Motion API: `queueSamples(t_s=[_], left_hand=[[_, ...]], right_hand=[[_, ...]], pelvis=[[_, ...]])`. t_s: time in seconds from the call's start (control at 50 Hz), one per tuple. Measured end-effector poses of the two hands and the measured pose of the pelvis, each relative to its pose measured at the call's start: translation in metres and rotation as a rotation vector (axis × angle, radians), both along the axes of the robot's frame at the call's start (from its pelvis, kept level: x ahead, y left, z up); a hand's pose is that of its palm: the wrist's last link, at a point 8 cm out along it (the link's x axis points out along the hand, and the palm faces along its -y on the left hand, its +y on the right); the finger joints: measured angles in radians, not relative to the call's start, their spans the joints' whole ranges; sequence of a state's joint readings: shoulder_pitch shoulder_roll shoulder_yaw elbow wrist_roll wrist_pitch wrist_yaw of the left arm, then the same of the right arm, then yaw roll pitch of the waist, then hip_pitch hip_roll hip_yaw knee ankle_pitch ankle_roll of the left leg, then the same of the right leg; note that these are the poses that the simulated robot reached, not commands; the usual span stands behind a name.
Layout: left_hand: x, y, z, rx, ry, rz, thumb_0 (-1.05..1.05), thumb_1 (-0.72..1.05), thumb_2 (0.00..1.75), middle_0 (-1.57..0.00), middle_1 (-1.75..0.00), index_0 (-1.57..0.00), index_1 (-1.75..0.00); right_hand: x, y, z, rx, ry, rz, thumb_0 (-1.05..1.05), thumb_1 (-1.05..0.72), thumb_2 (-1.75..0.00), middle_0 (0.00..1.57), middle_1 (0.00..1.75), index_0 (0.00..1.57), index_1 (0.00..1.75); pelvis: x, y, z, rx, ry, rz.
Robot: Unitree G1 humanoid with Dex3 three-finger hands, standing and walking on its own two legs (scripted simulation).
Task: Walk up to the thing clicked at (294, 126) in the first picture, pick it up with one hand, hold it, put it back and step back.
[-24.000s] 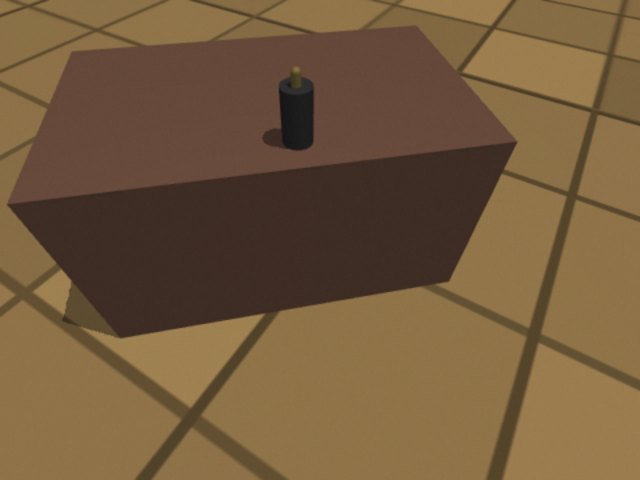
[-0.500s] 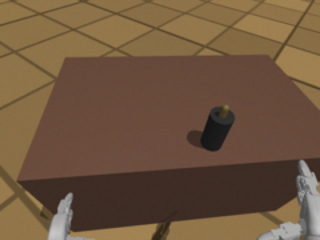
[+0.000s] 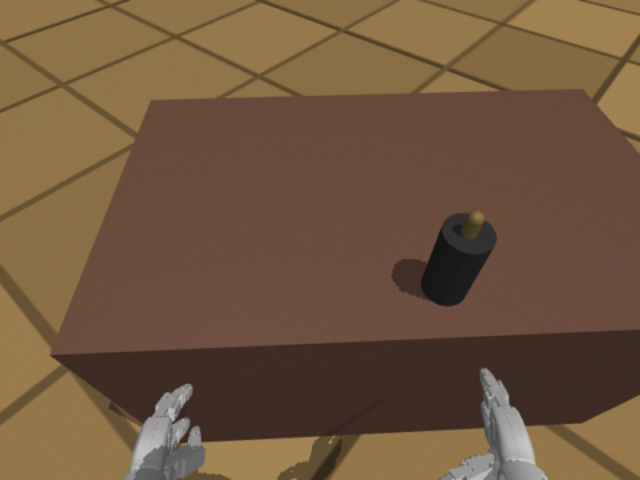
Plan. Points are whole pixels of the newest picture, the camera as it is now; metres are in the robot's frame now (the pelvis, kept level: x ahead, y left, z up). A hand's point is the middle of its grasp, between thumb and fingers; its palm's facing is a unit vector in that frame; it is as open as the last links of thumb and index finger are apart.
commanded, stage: home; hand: right
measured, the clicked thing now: (458, 254) +0.44 -0.21 -0.03
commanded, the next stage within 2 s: none
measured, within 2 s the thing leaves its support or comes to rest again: neither
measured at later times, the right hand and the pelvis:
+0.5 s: hand out of the picture +0.13 -0.25 -0.13, palm faces -0.02 +0.93 -0.38, open 17.5 cm; pelvis +0.01 +0.00 +0.00, yaw +0 degrees
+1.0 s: hand out of the picture +0.04 -0.24 -0.14, palm faces -0.03 +0.93 -0.38, open 17.5 cm; pelvis -0.02 +0.01 +0.01, yaw +0 degrees
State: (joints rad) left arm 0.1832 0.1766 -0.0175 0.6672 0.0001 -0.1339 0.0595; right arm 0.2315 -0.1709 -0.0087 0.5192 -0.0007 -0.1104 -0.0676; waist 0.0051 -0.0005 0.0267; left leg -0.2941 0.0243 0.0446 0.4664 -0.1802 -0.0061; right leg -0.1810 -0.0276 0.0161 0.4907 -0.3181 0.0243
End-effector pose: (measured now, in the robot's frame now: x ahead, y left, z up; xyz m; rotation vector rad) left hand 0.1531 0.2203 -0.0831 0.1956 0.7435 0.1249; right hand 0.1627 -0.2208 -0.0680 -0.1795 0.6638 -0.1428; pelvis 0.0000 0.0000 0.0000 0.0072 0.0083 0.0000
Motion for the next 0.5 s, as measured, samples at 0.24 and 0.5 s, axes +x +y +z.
queueSamples(t_s=[0.24, 0.5], left_hand=[[-0.011, 0.003, -0.019, -0.002, 0.142, 0.006, 0.01, 0.89, 0.9, -0.2, -0.3, -0.2, -0.29], [-0.05, 0.065, -0.028, 0.111, 0.299, 0.031, 0.01, 0.89, 0.9, -0.21, -0.3, -0.2, -0.29]], right_hand=[[0.0, -0.013, -0.004, -0.028, 0.062, -0.04, -0.01, 0.55, -0.05, 0.05, 0.05, 0.05, 0.05], [-0.04, -0.069, -0.023, -0.165, 0.317, 0.004, -0.01, 0.55, -0.05, 0.06, 0.05, 0.06, 0.05]], pelvis=[[0.012, -0.006, 0.0, -0.001, 0.007, 0.0], [0.013, -0.005, -0.003, -0.015, -0.037, -0.005]])
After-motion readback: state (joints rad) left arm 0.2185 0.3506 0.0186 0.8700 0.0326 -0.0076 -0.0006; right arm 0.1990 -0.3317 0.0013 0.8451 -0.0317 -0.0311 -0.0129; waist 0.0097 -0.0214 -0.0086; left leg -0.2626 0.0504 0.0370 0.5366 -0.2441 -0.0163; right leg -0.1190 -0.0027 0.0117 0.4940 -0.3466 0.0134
